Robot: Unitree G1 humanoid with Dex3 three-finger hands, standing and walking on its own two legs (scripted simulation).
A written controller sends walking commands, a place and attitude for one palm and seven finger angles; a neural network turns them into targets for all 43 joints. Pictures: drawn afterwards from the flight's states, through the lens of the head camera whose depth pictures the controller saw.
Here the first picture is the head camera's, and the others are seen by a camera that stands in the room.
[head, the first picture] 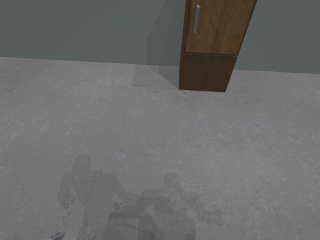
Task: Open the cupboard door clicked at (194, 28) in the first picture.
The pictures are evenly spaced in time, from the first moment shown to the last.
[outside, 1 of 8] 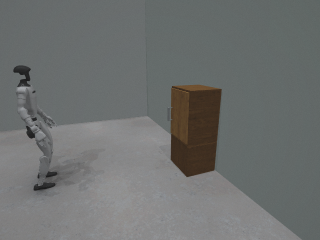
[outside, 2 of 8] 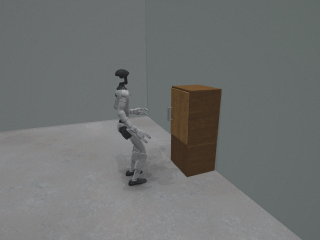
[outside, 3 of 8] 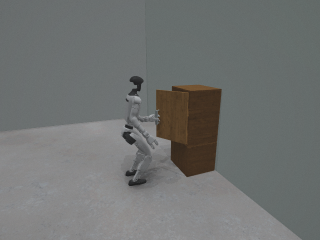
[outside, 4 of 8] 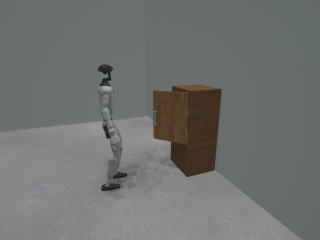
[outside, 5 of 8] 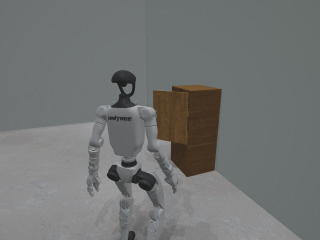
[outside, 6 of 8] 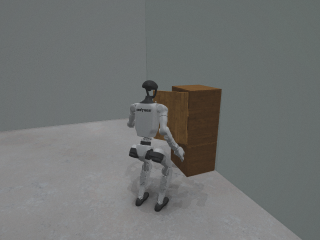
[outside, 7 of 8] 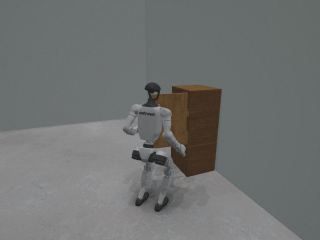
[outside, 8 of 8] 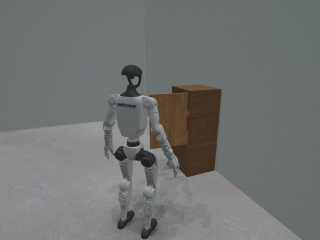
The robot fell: no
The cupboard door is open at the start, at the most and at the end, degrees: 0 85 85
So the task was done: yes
